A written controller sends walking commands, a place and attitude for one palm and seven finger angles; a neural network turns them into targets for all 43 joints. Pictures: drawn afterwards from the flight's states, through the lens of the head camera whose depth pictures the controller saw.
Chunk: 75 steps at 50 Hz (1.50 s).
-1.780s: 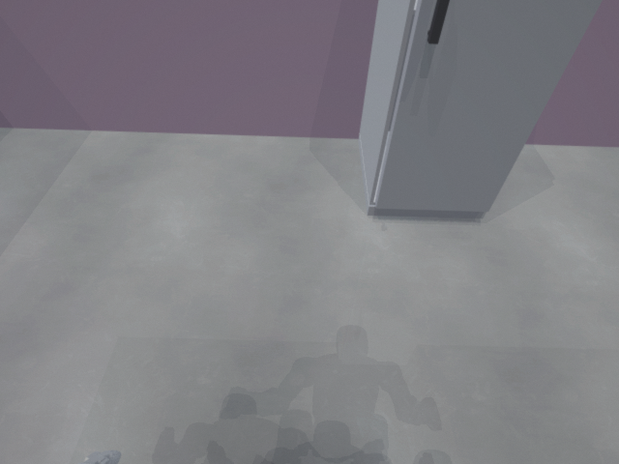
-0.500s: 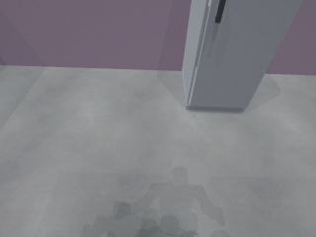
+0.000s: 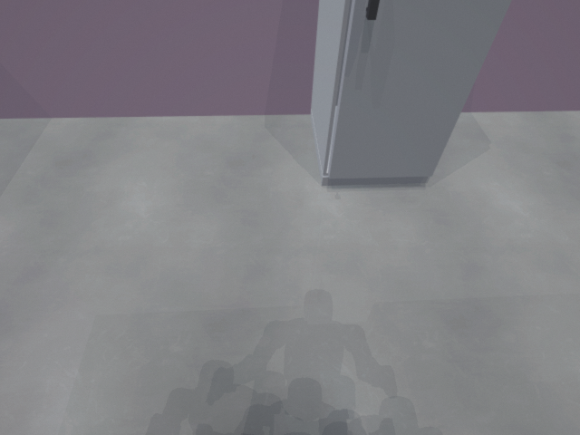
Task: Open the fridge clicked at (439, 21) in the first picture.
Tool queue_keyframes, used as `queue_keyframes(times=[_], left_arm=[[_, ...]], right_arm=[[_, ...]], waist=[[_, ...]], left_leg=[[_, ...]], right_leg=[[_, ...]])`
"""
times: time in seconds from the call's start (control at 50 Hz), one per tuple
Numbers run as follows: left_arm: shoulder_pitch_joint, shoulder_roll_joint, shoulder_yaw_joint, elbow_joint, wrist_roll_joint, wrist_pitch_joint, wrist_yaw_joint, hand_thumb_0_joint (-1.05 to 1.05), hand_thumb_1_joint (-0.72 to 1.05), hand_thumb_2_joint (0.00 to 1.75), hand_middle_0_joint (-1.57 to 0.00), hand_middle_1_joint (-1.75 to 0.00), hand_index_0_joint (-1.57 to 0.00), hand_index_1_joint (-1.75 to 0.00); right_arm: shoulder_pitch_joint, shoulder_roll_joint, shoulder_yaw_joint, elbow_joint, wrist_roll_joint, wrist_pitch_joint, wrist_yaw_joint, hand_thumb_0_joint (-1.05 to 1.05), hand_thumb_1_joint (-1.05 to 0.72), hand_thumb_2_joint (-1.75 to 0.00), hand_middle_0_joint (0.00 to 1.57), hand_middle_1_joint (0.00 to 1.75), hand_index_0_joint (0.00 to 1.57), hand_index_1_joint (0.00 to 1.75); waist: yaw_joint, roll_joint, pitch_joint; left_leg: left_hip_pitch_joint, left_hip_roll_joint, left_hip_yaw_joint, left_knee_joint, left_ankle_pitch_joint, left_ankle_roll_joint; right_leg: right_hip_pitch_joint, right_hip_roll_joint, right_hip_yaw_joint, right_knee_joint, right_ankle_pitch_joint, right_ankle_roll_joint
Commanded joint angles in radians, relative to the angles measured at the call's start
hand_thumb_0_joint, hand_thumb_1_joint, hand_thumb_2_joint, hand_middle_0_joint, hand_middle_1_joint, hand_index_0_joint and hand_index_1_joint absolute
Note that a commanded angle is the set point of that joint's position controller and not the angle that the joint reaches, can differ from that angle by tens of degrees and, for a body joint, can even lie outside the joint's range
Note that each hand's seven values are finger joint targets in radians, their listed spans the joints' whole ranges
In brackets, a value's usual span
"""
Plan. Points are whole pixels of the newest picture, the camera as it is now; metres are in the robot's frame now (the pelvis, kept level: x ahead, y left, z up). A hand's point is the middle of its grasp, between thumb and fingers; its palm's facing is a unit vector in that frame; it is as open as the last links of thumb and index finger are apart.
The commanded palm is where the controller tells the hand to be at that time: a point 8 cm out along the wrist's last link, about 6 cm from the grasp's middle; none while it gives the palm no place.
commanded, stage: walk to a spot facing it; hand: left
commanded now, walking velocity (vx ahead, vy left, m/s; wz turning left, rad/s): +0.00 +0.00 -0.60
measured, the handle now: out of the picture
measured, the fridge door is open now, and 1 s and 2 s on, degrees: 0 0 0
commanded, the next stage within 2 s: turn to face it in 1.92 s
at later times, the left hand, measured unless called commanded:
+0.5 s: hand out of the picture +0.07 +0.18 -0.16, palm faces -0.17 -0.96 -0.22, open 7.4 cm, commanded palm none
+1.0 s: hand (286, 326) +0.34 +0.03 -0.17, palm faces -0.62 -0.77 -0.15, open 7.4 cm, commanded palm none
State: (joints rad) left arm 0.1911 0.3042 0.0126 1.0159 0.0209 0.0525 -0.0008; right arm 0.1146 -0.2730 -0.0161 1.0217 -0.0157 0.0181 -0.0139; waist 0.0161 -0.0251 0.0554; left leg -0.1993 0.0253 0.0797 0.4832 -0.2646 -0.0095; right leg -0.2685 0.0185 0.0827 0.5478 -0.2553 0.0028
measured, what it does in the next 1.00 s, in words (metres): walks ahead, turning right: left foot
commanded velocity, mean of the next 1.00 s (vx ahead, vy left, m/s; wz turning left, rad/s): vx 0.24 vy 0.00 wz -0.58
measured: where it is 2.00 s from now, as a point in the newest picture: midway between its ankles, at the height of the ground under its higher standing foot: (389, 376)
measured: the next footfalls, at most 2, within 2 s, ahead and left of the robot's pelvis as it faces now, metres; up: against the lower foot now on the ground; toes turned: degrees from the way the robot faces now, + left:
left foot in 0.60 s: +0.07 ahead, +0.12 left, +0.00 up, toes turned -17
right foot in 1.06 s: +0.20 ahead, -0.24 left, +0.00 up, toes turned -44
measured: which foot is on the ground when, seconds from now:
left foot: down 0.00-0.12, up 0.14-0.58, down 0.60-1.00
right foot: down 0.00-0.58, up 0.60-1.00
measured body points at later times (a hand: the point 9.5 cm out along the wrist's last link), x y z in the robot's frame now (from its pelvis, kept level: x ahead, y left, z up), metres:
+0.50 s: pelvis +0.00 -0.01 +0.01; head +0.02 -0.02 +0.46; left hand +0.08 +0.23 -0.14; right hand +0.03 -0.29 -0.13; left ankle +0.00 +0.14 -0.70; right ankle +0.00 -0.11 -0.74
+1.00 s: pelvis +0.12 -0.05 -0.01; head +0.17 -0.06 +0.44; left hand +0.37 +0.07 -0.16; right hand -0.10 -0.17 -0.14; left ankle +0.03 +0.13 -0.74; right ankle +0.16 -0.22 -0.70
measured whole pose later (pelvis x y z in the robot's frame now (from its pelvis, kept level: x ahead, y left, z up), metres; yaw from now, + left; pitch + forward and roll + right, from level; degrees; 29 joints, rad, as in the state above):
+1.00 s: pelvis +0.12 -0.05 -0.01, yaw -34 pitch +1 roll -2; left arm 0.07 0.24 0.07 0.92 0.04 0.04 -0.07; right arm 0.49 -0.15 -0.02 1.07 -0.03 -0.06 -0.02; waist -0.06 -0.02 0.10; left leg 0.11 0.11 0.29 0.34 -0.44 -0.06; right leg -0.59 -0.05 -0.13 0.75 -0.21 -0.01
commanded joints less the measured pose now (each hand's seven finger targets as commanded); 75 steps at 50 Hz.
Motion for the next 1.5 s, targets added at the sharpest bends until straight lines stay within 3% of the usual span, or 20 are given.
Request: queue_keyframes(times=[0.0,0.08,0.1,0.14,0.2,0.42,0.52,0.54,0.56,0.6,0.68,0.9,0.98,1.02,1.04,1.06,1.2,1.36,1.42,1.48], left_arm=[[0.025,0.077,0.045,-0.116,-0.003,-0.006,-0.002,0.0,0.9,0.9,-0.2,-0.3,-0.2,-0.3],[0.181,0.084,0.07,-0.104,0.004,-0.026,-0.009,0.0,0.9,0.9,-0.2,-0.3,-0.2,-0.3],[0.183,0.204,0.092,-0.113,0.018,-0.044,0.008,0.0,0.9,0.9,-0.2,-0.3,-0.2,-0.3],[0.148,0.177,0.091,-0.137,0.0,-0.033,0.02,0.0,0.9,0.9,-0.2,-0.3,-0.2,-0.3],[0.051,0.112,0.079,-0.168,-0.004,-0.04,0.018,0.0,0.9,0.9,-0.2,-0.3,-0.2,-0.3],[0.163,0.109,0.1,-0.127,0.005,-0.062,0.0,0.0,0.9,0.9,-0.2,-0.3,-0.2,-0.3],[0.051,0.115,0.105,-0.163,0.001,-0.052,-0.005,0.0,0.9,0.9,-0.2,-0.3,-0.2,-0.3],[0.019,0.078,0.095,-0.182,-0.003,-0.05,-0.011,0.0,0.9,0.9,-0.2,-0.3,-0.2,-0.3],[0.016,0.003,0.084,-0.208,-0.011,-0.049,-0.025,0.0,0.9,0.9,-0.2,-0.3,-0.2,-0.3],[-0.074,0.046,0.102,-0.249,0.007,-0.06,-0.041,0.0,0.9,0.9,-0.2,-0.3,-0.2,-0.3],[0.013,0.001,0.097,-0.176,0.018,-0.04,-0.067,0.0,0.9,0.9,-0.2,-0.3,-0.2,-0.3],[-0.271,-0.071,0.049,-0.225,0.01,-0.044,-0.072,0.0,0.9,0.9,-0.2,-0.3,-0.2,-0.3],[-0.08,-0.025,0.063,-0.157,0.01,-0.066,-0.058,0.0,0.9,0.9,-0.2,-0.3,-0.2,-0.3],[0.203,0.109,0.098,-0.069,0.018,-0.088,-0.036,0.0,0.9,0.9,-0.2,-0.3,-0.2,-0.3],[0.304,0.212,0.12,-0.052,0.004,-0.094,-0.021,0.0,0.9,0.9,-0.2,-0.3,-0.2,-0.3],[0.299,0.236,0.125,-0.05,-0.019,-0.085,-0.012,0.0,0.9,0.9,-0.2,-0.3,-0.2,-0.3],[-0.014,0.042,0.069,-0.086,0.007,-0.11,0.007,0.0,0.9,0.9,-0.2,-0.3,-0.2,-0.3],[0.086,0.052,0.074,-0.051,0.003,-0.114,-0.003,0.0,0.9,0.9,-0.2,-0.3,-0.2,-0.3],[0.092,0.04,0.074,-0.047,-0.004,-0.108,-0.002,0.0,0.9,0.9,-0.2,-0.3,-0.2,-0.3],[0.067,-0.029,0.061,-0.083,0.0,-0.112,-0.007,0.0,0.9,0.9,-0.2,-0.3,-0.2,-0.3]], right_arm=[[0.025,-0.192,-0.064,-0.095,0.001,-0.017,-0.018,0.0,-0.9,-0.9,0.2,0.3,0.2,0.3],[-0.028,-0.156,-0.073,-0.132,0.0,-0.006,-0.015,0.0,-0.9,-0.9,0.2,0.3,0.2,0.3],[0.012,-0.066,-0.06,-0.161,0.007,0.001,-0.007,0.0,-0.9,-0.9,0.2,0.3,0.2,0.3],[-0.045,-0.075,-0.065,-0.169,0.009,0.013,-0.012,0.0,-0.9,-0.9,0.2,0.3,0.2,0.3],[0.01,-0.073,-0.068,-0.132,0.001,0.007,-0.004,0.0,-0.9,-0.9,0.2,0.3,0.2,0.3],[-0.019,-0.047,-0.061,-0.174,-0.003,-0.027,0.008,0.0,-0.9,-0.9,0.2,0.3,0.2,0.3],[0.156,-0.041,-0.058,-0.145,0.009,-0.056,-0.004,0.0,-0.9,-0.9,0.2,0.3,0.2,0.3],[0.242,-0.083,-0.067,-0.118,0.01,-0.063,-0.016,0.0,-0.9,-0.9,0.2,0.3,0.2,0.3],[0.293,-0.188,-0.087,-0.115,-0.006,-0.064,-0.023,0.0,-0.9,-0.9,0.2,0.3,0.2,0.3],[0.245,-0.197,-0.08,-0.145,-0.007,-0.066,-0.017,0.0,-0.9,-0.9,0.2,0.3,0.2,0.3],[0.187,-0.084,-0.043,-0.138,-0.006,-0.091,-0.018,0.0,-0.9,-0.9,0.2,0.3,0.2,0.3],[0.435,-0.045,-0.037,-0.001,-0.017,-0.1,-0.023,0.0,-0.9,-0.9,0.2,0.3,0.2,0.3],[0.396,-0.1,-0.053,0.009,-0.008,-0.097,-0.02,0.0,-0.9,-0.9,0.2,0.3,0.2,0.3],[0.378,-0.066,-0.045,-0.01,0.014,-0.093,0.0,0.0,-0.9,-0.9,0.2,0.3,0.2,0.3],[0.393,0.014,-0.034,-0.046,0.027,-0.098,-0.005,0.0,-0.9,-0.9,0.2,0.3,0.2,0.3],[0.281,-0.01,-0.038,-0.082,0.021,-0.101,-0.011,0.0,-0.9,-0.9,0.2,0.3,0.2,0.3],[0.354,0.055,-0.04,-0.023,-0.014,-0.039,0.009,0.0,-0.9,-0.9,0.2,0.3,0.2,0.3],[0.125,0.042,-0.047,-0.102,-0.01,-0.071,0.035,0.0,-0.9,-0.9,0.2,0.3,0.2,0.3],[0.204,0.007,-0.057,-0.074,-0.011,-0.087,0.026,0.0,-0.9,-0.9,0.2,0.3,0.2,0.3],[0.455,-0.139,-0.085,0.002,-0.029,-0.091,0.0,0.0,-0.9,-0.9,0.2,0.3,0.2,0.3]], waist=[[-0.013,0.213,-0.073],[0.067,0.049,-0.084],[0.045,-0.337,-0.07],[0.042,-0.196,-0.029],[-0.007,-0.074,-0.054],[0.048,-0.11,-0.089],[-0.038,-0.11,-0.103],[-0.083,-0.005,-0.111],[-0.111,0.308,-0.083],[-0.088,0.221,0.029],[-0.01,0.147,0.072],[-0.098,0.185,0.115],[0.004,0.189,-0.034],[0.137,0.051,-0.228],[0.135,-0.132,-0.361],[0.149,-0.059,-0.329],[-0.082,-0.035,-0.072],[-0.01,-0.077,0.004],[-0.061,0.01,-0.005],[-0.153,0.361,-0.118]], left_leg=[[0.039,0.333,-0.192,-0.123,0.347,0.175],[-0.113,0.207,0.009,0.239,0.219,0.04],[-0.364,0.034,0.079,0.5,-0.232,-0.046],[-0.358,0.029,-0.117,0.672,-0.261,-0.03],[-0.324,0.053,-0.114,0.655,-0.1,-0.046],[-0.307,0.017,-0.072,0.33,-0.155,-0.046],[0.101,-0.026,-0.054,-0.052,-0.067,-0.01],[0.309,0.049,-0.107,-0.142,-0.115,0.007],[0.408,0.312,-0.437,-0.3,-0.408,0.077],[0.146,0.489,-0.604,-0.398,-0.523,0.18],[0.064,0.274,-0.174,-0.341,-0.139,0.097],[0.272,0.287,0.089,-0.23,0.52,0.104],[0.279,0.295,0.179,0.06,0.976,0.074],[-0.104,0.242,0.193,0.523,0.569,0.004],[-0.399,0.075,0.139,0.907,-0.304,-0.045],[-0.469,0.089,-0.001,0.987,-0.308,-0.017],[-0.27,0.173,-0.021,0.635,-0.045,-0.044],[-0.207,0.101,0.028,0.216,0.037,-0.035],[0.042,0.068,0.053,0.035,0.046,-0.027],[0.333,0.489,-0.534,-0.283,-0.161,0.13]], right_leg=[[-0.123,-0.022,-0.067,0.314,-0.211,0.013],[0.106,-0.089,-0.038,-0.051,0.113,-0.002],[0.166,-0.338,0.384,-0.215,0.371,-0.086],[0.012,-0.344,0.458,-0.296,0.179,-0.19],[0.02,-0.24,0.306,-0.256,0.166,-0.166],[0.125,-0.185,0.42,-0.333,-0.235,-0.204],[-0.138,-0.098,0.372,-0.225,-0.23,-0.145],[-0.319,-0.029,0.293,-0.116,-0.289,-0.095],[-0.547,0.099,0.119,0.16,-0.337,-0.039],[-0.55,-0.027,0.011,0.452,-0.216,0.006],[-0.486,-0.061,-0.055,0.64,0.03,0.034],[-0.453,-0.073,-0.224,0.24,0.068,0.005],[-0.092,0.02,-0.276,0.078,0.013,-0.077],[0.486,-0.113,-0.116,-0.004,0.112,-0.15],[0.678,-0.446,0.408,-0.082,0.202,-0.285],[0.586,-0.473,0.464,-0.191,0.238,-0.323],[-0.079,-0.243,0.045,-0.314,0.047,-0.19],[-0.019,-0.222,0.095,-0.297,-0.064,-0.179],[-0.082,-0.168,0.058,-0.144,-0.003,-0.137],[-0.424,-0.003,-0.085,0.615,-0.281,-0.04]])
